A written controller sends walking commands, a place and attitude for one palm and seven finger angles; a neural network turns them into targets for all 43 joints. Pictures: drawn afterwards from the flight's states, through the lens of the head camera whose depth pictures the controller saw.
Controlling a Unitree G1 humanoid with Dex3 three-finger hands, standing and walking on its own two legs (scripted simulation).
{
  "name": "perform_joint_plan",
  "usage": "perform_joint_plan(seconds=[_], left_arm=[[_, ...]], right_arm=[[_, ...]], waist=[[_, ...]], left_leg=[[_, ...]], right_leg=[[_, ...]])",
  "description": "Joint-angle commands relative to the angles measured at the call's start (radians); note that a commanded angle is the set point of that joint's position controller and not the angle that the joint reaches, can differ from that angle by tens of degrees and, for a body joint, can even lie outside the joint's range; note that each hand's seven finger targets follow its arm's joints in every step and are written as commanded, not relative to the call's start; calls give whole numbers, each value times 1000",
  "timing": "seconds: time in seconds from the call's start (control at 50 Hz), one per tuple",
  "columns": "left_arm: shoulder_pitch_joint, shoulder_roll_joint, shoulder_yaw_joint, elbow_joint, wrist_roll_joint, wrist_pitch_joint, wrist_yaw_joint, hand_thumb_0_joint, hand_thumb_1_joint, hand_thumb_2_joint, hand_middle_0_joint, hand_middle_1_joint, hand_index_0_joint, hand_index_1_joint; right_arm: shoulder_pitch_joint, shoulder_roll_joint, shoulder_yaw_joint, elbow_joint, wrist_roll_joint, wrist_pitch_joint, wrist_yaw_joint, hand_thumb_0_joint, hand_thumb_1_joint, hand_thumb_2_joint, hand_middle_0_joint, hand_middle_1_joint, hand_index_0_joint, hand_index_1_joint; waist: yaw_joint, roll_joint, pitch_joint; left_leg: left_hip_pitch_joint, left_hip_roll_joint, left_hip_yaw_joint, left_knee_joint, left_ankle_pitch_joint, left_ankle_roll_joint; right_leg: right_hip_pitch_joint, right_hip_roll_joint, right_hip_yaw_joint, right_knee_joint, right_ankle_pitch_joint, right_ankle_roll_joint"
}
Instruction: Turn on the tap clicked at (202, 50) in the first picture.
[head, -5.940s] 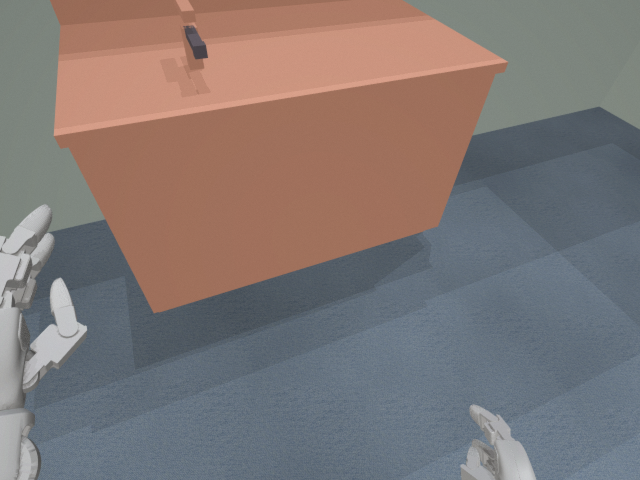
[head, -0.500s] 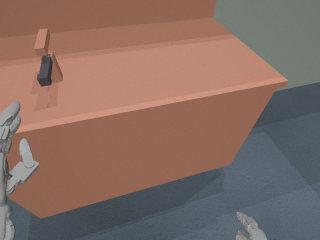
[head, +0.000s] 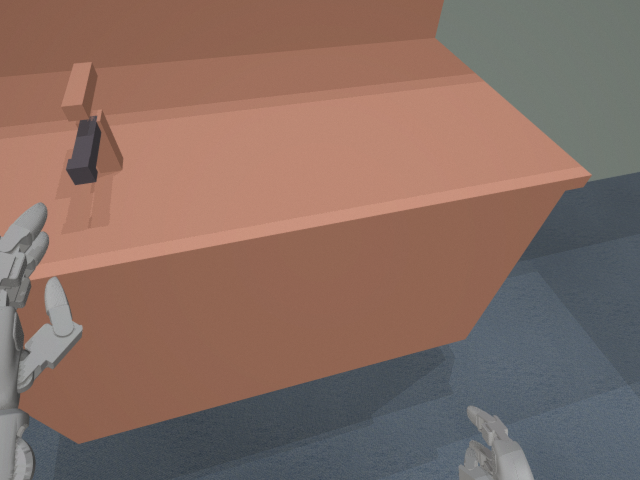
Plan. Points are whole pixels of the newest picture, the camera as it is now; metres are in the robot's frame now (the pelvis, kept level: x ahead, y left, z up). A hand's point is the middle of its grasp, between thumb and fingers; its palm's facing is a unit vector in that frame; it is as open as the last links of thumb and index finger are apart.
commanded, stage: come to a stop and stand still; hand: left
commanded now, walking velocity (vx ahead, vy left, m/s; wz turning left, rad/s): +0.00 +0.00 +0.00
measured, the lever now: (82, 170) +0.48 +0.37 +0.12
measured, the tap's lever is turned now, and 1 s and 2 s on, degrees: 0 0 0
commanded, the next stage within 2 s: look again from close up in 0.22 s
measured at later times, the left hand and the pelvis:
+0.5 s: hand (38, 271) +0.25 +0.28 +0.19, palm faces +0.47 -0.80 -0.38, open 7.5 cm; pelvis +0.00 +0.01 +0.00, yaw -2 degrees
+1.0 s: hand (69, 272) +0.27 +0.27 +0.16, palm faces +0.37 -0.86 -0.34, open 7.5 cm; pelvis +0.05 +0.03 -0.01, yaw -1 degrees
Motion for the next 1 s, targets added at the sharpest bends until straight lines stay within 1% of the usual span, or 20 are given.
perform_joint_plan(seconds=[0.0, 0.28, 0.3, 0.32, 0.34, 0.36, 0.38, 0.44, 0.48, 0.52, 0.54, 0.56, 0.62, 0.64, 0.68, 0.78, 0.88, 0.92, 0.94, 0.98], left_arm=[[-27, 148, 116, -217, -14, -67, 17, 0, 900, 900, -200, -300, -200, -300], [-76, 147, 101, -223, -11, -65, 16, 0, 900, 900, -200, -300, -200, -300], [-1167, 976, 698, -435, 154, -158, 5, 0, 900, 900, -200, -300, -200, -300], [-592, 364, 300, 171, 24, -113, -56, 0, 900, 900, -200, -300, -200, -300], [-402, 275, 273, 68, -31, -101, -45, 0, 900, 900, -200, -300, -200, -300], [-384, 191, 165, 96, -28, -105, -52, 0, 900, 900, -200, -300, -200, -300], [-338, 176, 126, 31, -32, -122, -60, 0, 900, 900, -200, -300, -200, -300], [-114, 73, 25, -77, -41, -114, -70, 0, 900, 900, -200, -300, -200, -300], [-79, 123, 64, -113, -31, -100, -60, 0, 900, 900, -200, -300, -200, -300], [-74, 190, 145, -102, -28, -92, -50, 0, 900, 900, -200, -300, -200, -300], [-103, 263, 218, -124, -29, -91, -39, 0, 900, 900, -200, -300, -200, -300], [-116, 235, 216, -105, -33, -95, -41, 0, 900, 900, -200, -300, -200, -300], [-208, 235, 220, -154, -32, -108, -43, 0, 900, 900, -200, -300, -200, -300], [-269, 253, 221, -211, -29, -113, -44, 0, 900, 900, -200, -300, -200, -300], [-267, 203, 169, -200, -24, -117, -49, 0, 900, 900, -200, -300, -200, -300], [-220, 123, 71, -183, -20, -103, -53, 0, 900, 900, -200, -300, -200, -300], [-176, 139, 103, -102, -23, -95, -49, 0, 900, 900, -200, -300, -200, -300], [-194, 157, 123, -107, -26, -97, -48, 0, 900, 900, -200, -300, -200, -300], [-212, 188, 151, -129, -30, -100, -46, 0, 900, 900, -200, -300, -200, -300], [-210, 180, 146, -156, -31, -103, -48, 0, 900, 900, -200, -300, -200, -300]], right_arm=[[-78, -119, -49, -152, -1, -42, -11, 0, -900, -900, 200, 300, 200, 300], [-92, -123, -46, -155, -3, -31, -13, 0, -900, -900, 200, 300, 200, 300], [84, -140, -66, -128, -47, -99, 1, 0, -900, -900, 200, 300, 200, 300], [-19, -34, -40, -74, -8, -102, 11, 0, -900, -900, 200, 300, 200, 300], [-59, -84, -64, -144, 18, -100, 25, 0, -900, -900, 200, 300, 200, 300], [-52, -99, -58, -173, 13, -116, 27, 0, -900, -900, 200, 300, 200, 300], [-42, -120, -66, -165, 9, -124, 35, 0, -900, -900, 200, 300, 200, 300], [-72, -118, -62, -186, 23, -130, 74, 0, -900, -900, 200, 300, 200, 300], [-75, -129, -59, -199, 21, -127, 74, 0, -900, -900, 200, 300, 200, 300], [-76, -135, -65, -204, 16, -123, 62, 0, -900, -900, 200, 300, 200, 300], [-82, -142, -67, -204, 15, -117, 52, 0, -900, -900, 200, 300, 200, 300], [-86, -133, -60, -211, 10, -115, 44, 0, -900, -900, 200, 300, 200, 300], [-91, -128, -54, -212, 3, -118, 26, 0, -900, -900, 200, 300, 200, 300], [-101, -127, -49, -214, -1, -122, 23, 0, -900, -900, 200, 300, 200, 300], [-87, -127, -49, -203, -6, -132, 26, 0, -900, -900, 200, 300, 200, 300], [-72, -139, -59, -191, -11, -140, 35, 0, -900, -900, 200, 300, 200, 300], [-68, -146, -65, -190, -6, -109, 34, 0, -900, -900, 200, 300, 200, 300], [-70, -147, -67, -195, -1, -95, 31, 0, -900, -900, 200, 300, 200, 300], [-81, -146, -64, -202, 0, -93, 28, 0, -900, -900, 200, 300, 200, 300], [-76, -142, -63, -208, 2, -84, 30, 0, -900, -900, 200, 300, 200, 300]], waist=[[5, 53, -166], [7, 73, -116], [21, -25, 72], [19, -52, -150], [34, 86, -143], [32, 126, -152], [38, 180, -167], [49, 148, -143], [53, 5, -123], [51, -126, -121], [45, -120, -111], [39, -133, -110], [31, 12, -90], [28, 106, -81], [29, 155, -115], [21, 99, -100], [13, 24, -63], [11, 38, -57], [8, 64, -48], [10, 93, -83]], left_leg=[[-100, 101, -72, -83, 177, -14], [-120, 99, -76, -109, 98, -11], [-246, 84, -31, 48, 128, 23], [-75, 10, -60, 39, 58, 20], [-3, 16, -28, -27, 78, -7], [4, 22, -6, -37, 62, -15], [0, 22, -19, -59, 56, -6], [-42, 68, -45, -134, 73, 13], [-119, 83, -57, -155, 52, 12], [-103, 70, -52, -145, 33, 6], [-78, 61, -46, -151, 36, -1], [-90, 61, -58, -160, 16, 2], [-75, 55, -55, -170, 13, 8], [-64, 55, -51, -178, 30, 6], [-63, 55, -41, -160, 14, 14], [-45, 39, -44, -114, -30, 27], [-70, 34, -59, -64, 51, 22], [-70, 43, -65, -54, 86, 24], [-52, 42, -62, -52, 144, 15], [-18, 63, -76, -25, 274, 14]], right_leg=[[250, -88, 103, 8, 210, 19], [214, -82, 104, -7, 106, 22], [70, -75, 160, -67, 43, 80], [77, -157, 183, -67, 16, -42], [134, -123, 213, -59, 55, -54], [146, -128, 228, -51, 40, -48], [169, -122, 210, -47, 21, -32], [231, -70, 128, -9, 9, 5], [268, -49, 100, 8, -6, 19], [240, -47, 108, -38, -43, 23], [212, -42, 112, -52, -57, 21], [212, -50, 105, -56, -82, 20], [197, -48, 118, -49, -59, 12], [189, -42, 113, -33, -35, 10], [224, -40, 89, -2, -22, 4], [163, -35, 90, 3, -106, -12], [138, -40, 90, 55, -49, -29], [133, -37, 80, 92, -9, -30], [119, -34, 71, 123, 37, -31], [131, -30, 33, 180, 114, -25]])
